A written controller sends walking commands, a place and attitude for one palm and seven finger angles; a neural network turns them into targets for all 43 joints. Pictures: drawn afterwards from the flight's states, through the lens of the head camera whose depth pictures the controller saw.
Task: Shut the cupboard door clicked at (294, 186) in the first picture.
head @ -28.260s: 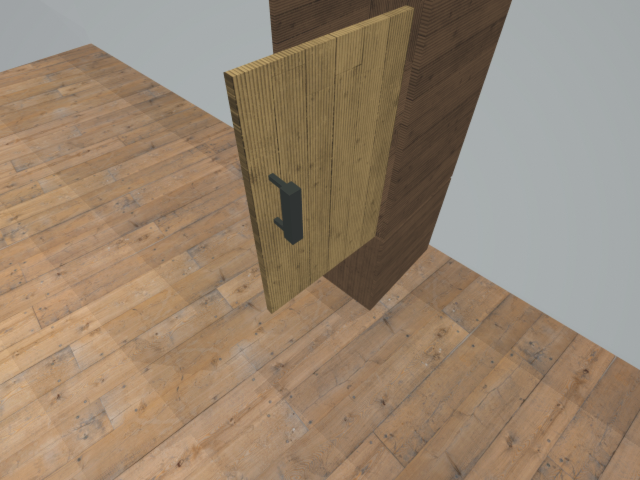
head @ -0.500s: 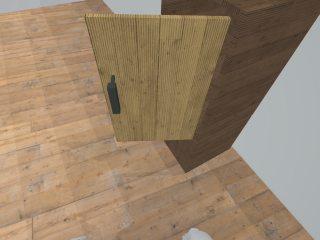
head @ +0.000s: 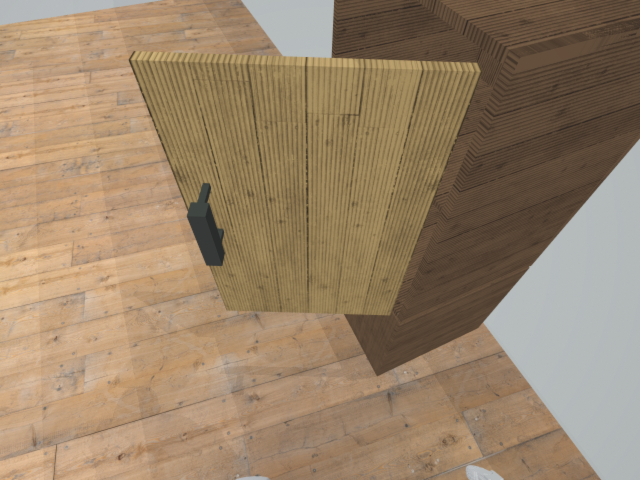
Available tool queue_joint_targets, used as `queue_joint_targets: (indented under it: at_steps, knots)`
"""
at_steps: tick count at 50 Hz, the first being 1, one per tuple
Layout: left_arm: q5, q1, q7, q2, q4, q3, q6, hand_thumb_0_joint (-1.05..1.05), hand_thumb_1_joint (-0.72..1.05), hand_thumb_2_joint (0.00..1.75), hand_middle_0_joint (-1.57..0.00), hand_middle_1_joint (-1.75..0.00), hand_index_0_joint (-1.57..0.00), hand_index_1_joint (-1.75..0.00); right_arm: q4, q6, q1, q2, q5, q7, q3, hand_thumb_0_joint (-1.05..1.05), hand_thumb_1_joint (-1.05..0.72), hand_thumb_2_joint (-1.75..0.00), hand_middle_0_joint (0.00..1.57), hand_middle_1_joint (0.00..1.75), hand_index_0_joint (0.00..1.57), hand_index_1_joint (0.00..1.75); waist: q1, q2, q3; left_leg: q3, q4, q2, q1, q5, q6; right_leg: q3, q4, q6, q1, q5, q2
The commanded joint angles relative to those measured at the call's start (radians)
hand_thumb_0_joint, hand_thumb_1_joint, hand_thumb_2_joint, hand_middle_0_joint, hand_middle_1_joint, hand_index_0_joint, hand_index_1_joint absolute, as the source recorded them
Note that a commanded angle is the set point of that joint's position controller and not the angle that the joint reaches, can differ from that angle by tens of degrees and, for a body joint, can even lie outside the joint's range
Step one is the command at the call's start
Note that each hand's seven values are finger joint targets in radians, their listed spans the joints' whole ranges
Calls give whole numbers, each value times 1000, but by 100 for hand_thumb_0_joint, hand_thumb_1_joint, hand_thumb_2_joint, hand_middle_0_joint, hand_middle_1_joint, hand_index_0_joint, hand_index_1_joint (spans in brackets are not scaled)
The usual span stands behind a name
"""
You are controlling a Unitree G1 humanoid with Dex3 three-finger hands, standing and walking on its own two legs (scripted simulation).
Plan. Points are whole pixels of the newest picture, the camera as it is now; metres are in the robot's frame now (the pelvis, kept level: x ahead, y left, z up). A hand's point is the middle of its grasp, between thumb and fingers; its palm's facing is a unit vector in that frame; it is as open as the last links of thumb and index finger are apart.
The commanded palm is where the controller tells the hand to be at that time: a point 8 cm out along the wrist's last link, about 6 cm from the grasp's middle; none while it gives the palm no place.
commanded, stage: come to a stop and stand still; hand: left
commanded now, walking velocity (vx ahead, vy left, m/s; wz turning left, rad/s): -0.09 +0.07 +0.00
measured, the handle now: (210, 225) +0.45 +0.20 +0.01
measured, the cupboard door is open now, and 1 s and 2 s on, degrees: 64 64 64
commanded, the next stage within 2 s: look again from close up in 1.10 s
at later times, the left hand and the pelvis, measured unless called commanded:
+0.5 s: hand out of the picture -0.01 +0.20 -0.17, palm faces +0.05 -0.97 -0.24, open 7.4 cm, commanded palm none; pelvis -0.02 +0.02 -0.01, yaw +1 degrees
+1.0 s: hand out of the picture -0.05 +0.26 -0.17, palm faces -0.02 -0.97 -0.23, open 7.4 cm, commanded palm none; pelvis -0.05 +0.07 +0.00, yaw -1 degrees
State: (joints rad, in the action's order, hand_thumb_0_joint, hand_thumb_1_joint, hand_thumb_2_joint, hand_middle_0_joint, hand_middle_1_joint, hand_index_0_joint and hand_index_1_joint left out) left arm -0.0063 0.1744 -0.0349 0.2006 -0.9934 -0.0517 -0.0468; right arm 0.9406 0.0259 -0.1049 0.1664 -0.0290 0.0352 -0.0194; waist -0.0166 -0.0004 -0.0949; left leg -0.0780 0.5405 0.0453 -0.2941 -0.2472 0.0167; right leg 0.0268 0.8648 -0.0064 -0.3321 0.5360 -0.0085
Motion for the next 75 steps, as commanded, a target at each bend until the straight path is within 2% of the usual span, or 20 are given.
queue_joint_targets:
  at_steps: [1, 2, 3, 4, 5, 8, 10, 15, 19, 20, 21, 22, 24, 25, 27, 29, 31, 35, 48, 75]
  knots:
    - [-10, 110, 3, 59, 58, -15, 23, 0, 90, 90, -20, -30, -20, -30, -39, 6, -69, 211, 6, 5, -69, 0, -90, -90, 20, 30, 20, 30, 8, -143, 210, 145, -59, 227, 224, 722, 138, 8, -211, -2, 43, -168, 10]
    - [-15, 157, 3, 74, 52, -16, 29, 0, 90, 90, -20, -30, -20, -30, -45, 8, -50, 200, 14, 2, -69, 0, -90, -90, 20, 30, 20, 30, -15, -100, 193, 126, -11, 195, 172, 585, 104, 1, -352, 0, 113, -312, 16]
    - [-23, 173, -1, 111, 54, -20, 37, 0, 90, 90, -20, -30, -20, -30, -59, 11, -46, 170, 22, -6, -68, 0, -90, -90, 20, 30, 20, 30, -17, 37, 183, 90, 72, 105, 77, 321, 42, -134, -489, 21, 169, -561, 99]
    - [-32, 142, -2, 187, 60, -30, 46, 0, 90, 90, -20, -30, -20, -30, -74, 15, -65, 117, 28, -16, -61, 0, -90, -90, 20, 30, 20, 30, 8, 242, 140, 3, 170, -33, -66, -113, -30, -368, -548, 110, 176, -744, 318]
    - [-28, 129, 4, 217, 67, -26, 50, 0, 90, 90, -20, -30, -20, -30, -78, 29, -45, 132, 26, -24, -62, 0, -90, -90, 20, 30, 20, 30, -7, 167, 113, 69, 320, -64, -40, -333, -41, -385, -587, 202, 67, -766, 417]
    - [-25, 90, -7, 161, 54, -18, 52, 0, 90, 90, -20, -30, -20, -30, -57, 40, -15, 132, 17, -18, -59, 0, -90, -90, 20, 30, 20, 30, 9, 199, 64, 133, 529, -42, -182, -285, -46, -314, -485, 215, 157, -1044, 334]
    - [-21, 122, -9, 163, 52, -19, 58, 0, 90, 90, -20, -30, -20, -30, -48, 31, -22, 132, 19, -24, -52, 0, -90, -90, 20, 30, 20, 30, -4, 164, 119, 121, 530, -51, -220, -232, -59, -248, -446, 186, 281, -1144, 302]
    - [-24, 175, -17, 175, 31, -26, 56, 0, 90, 90, -20, -30, -20, -30, -50, 21, -3, 118, 24, -27, -38, 0, -90, -90, 20, 30, 20, 30, -38, 166, 153, 96, 355, -42, -198, -222, -72, -229, -451, 195, 367, -1064, 313]
    - [-26, 142, -8, 183, 21, -26, 50, 0, 90, 90, -20, -30, -20, -30, -24, 12, -58, 100, 30, -26, -32, 0, -90, -90, 20, 30, 20, 30, -17, 190, 135, 48, 92, -51, -35, -149, -60, -199, -455, 169, 259, -909, 275]
    - [-28, 192, -55, 180, 29, -13, 82, 0, 90, 90, -20, -30, -20, -30, -96, -27, -56, 121, 27, -23, -33, 0, -90, -90, 20, 30, 20, 30, 6, 58, 241, 12, 68, -83, -7, -164, -63, -308, -327, 125, 359, -1395, 276]
    - [-22, 174, -46, 231, 76, -16, 86, 0, 90, 90, -20, -30, -20, -30, -99, -32, -109, 100, 29, -26, -33, 0, -90, -90, 20, 30, 20, 30, 18, 74, 291, 22, 8, -74, 4, -72, -17, -198, -258, 100, 383, -1301, 242]
    - [-10, 136, -38, 202, 77, -14, 82, 0, 90, 90, -20, -30, -20, -30, -87, -34, -151, 111, 23, -30, -28, 0, -90, -90, 20, 30, 20, 30, 37, -14, 306, 11, -83, -64, 82, 60, -11, -152, -208, 80, 349, -1154, 198]
    - [-6, 155, -33, 126, 75, 4, 67, 0, 90, 90, -20, -30, -20, -30, -92, -28, -133, 151, 15, -25, -30, 0, -90, -90, 20, 30, 20, 30, 11, 0, 195, 99, -21, 68, 108, 312, 25, -84, -290, 40, 148, -649, 131]
    - [-14, 164, -34, 104, 80, 7, 64, 0, 90, 90, -20, -30, -20, -30, -100, -24, -143, 152, 11, -23, -26, 0, -90, -90, 20, 30, 20, 30, 10, 34, 128, 99, -11, 86, 77, 301, 25, -82, -337, 44, 97, -536, 121]
    - [-19, 131, -27, 104, 74, 17, 45, 0, 90, 90, -20, -30, -20, -30, -83, -34, -145, 150, 11, -25, -17, 0, -90, -90, 20, 30, 20, 30, 13, -188, 30, 170, -102, 89, -4, 337, 42, -40, -310, 28, 92, -309, 73]
    - [-17, 140, -17, 97, 65, 31, 33, 0, 90, 90, -20, -30, -20, -30, -94, -33, -117, 162, 11, -23, -13, 0, -90, -90, 20, 30, 20, 30, -1, -146, -34, 203, -194, 88, -79, 38, 55, -25, -331, 20, 90, -184, 44]
    - [-19, 141, -5, 93, 67, 36, 29, 0, 90, 90, -20, -30, -20, -30, -101, -29, -114, 171, 10, -27, -15, 0, -90, -90, 20, 30, 20, 30, 0, -63, -64, 220, -273, 73, -139, -281, 47, -31, -348, 24, 84, -181, 46]
    - [-22, 164, 1, 96, 73, 35, 31, 0, 90, 90, -20, -30, -20, -30, -94, -33, -122, 175, 7, -29, -22, 0, -90, -90, 20, 30, 20, 30, -5, -44, -6, 234, -311, 74, -108, -337, 50, -37, -344, 23, 87, -203, 47]
    - [-14, 175, 0, 95, 10, 50, 60, 0, 90, 90, -20, -30, -20, -30, 10, -55, -165, 160, 16, -23, -8, 0, -90, -90, 20, 30, 20, 30, 11, -6, 26, 193, -281, 53, 36, -103, 36, -128, -424, 37, 76, -329, 81]
    - [-8, 137, -6, 88, -42, 45, 64, 0, 90, 90, -20, -30, -20, -30, 103, -61, -155, 127, 20, -10, -3, 0, -90, -90, 20, 30, 20, 30, 17, 8, 52, 117, -184, 41, 121, 135, 20, -142, -442, 18, 114, -471, 97]
